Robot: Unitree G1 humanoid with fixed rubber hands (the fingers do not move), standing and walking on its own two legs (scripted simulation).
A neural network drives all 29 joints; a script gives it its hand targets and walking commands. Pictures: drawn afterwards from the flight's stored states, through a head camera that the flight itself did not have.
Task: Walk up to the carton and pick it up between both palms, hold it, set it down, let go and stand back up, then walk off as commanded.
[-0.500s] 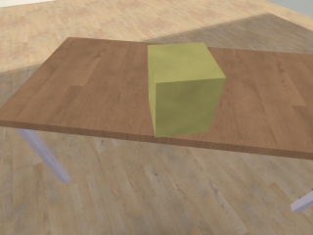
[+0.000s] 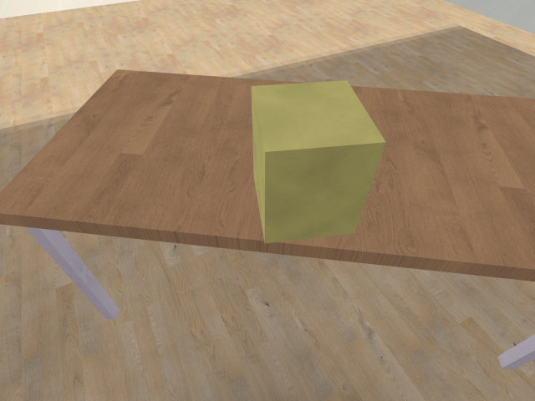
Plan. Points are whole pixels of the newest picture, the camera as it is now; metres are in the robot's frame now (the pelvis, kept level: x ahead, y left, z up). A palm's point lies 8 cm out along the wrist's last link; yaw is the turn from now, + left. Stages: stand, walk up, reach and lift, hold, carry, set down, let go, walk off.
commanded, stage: stand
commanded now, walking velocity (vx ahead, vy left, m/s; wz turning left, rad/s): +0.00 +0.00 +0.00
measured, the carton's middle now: (305, 163) +0.58 -0.05 +0.02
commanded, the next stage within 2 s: none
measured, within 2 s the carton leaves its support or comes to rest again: neither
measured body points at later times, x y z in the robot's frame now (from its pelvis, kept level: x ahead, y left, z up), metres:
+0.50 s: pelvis -0.01 -0.01 +0.00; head +0.00 +0.00 +0.45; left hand +0.06 +0.32 -0.12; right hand +0.08 -0.32 -0.12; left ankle -0.02 +0.12 -0.74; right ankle +0.05 -0.14 -0.74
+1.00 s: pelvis -0.01 -0.01 +0.00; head +0.00 +0.00 +0.45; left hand +0.05 +0.32 -0.12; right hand +0.07 -0.32 -0.12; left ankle -0.02 +0.12 -0.74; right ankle +0.05 -0.14 -0.74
